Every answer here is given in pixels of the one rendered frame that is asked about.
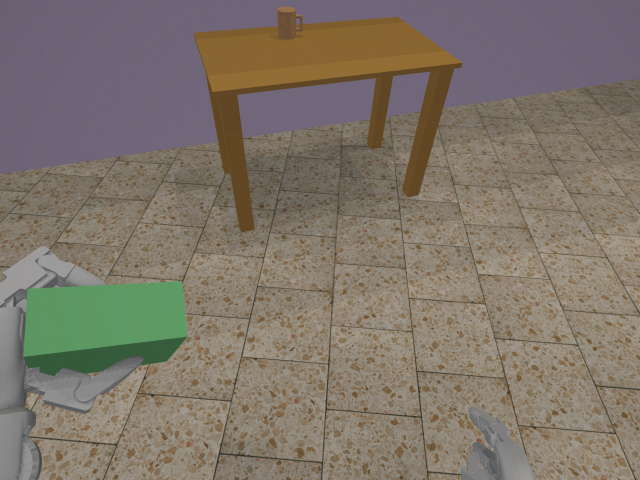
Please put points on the sponge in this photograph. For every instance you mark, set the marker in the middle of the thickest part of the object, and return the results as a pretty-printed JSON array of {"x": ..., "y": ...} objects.
[{"x": 89, "y": 328}]

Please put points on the table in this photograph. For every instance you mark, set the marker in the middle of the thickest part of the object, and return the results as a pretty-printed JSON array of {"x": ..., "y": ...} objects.
[{"x": 252, "y": 60}]

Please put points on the left robot forearm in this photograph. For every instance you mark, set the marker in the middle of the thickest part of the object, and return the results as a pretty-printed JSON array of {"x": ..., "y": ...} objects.
[{"x": 20, "y": 457}]

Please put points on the robot left hand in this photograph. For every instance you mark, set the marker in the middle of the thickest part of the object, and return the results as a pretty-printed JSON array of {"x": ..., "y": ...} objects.
[{"x": 68, "y": 389}]

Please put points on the robot right hand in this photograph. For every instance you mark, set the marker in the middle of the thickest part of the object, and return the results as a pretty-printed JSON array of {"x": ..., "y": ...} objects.
[{"x": 508, "y": 461}]

